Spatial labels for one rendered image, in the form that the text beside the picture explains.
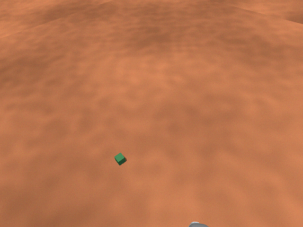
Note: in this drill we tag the cube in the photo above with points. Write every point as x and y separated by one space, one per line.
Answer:
120 159

